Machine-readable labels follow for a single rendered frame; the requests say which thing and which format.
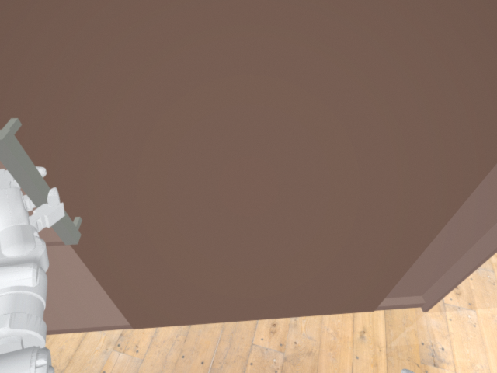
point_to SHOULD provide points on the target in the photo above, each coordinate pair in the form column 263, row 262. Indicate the wardrobe door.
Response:
column 471, row 222
column 239, row 160

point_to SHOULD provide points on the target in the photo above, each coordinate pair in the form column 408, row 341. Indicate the handle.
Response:
column 25, row 173

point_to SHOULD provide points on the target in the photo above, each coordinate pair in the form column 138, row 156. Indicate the left robot forearm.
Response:
column 23, row 288

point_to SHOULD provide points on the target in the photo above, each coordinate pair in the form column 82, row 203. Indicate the robot left upper arm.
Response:
column 28, row 360

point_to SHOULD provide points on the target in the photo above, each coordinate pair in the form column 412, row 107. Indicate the robot left hand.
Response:
column 14, row 206

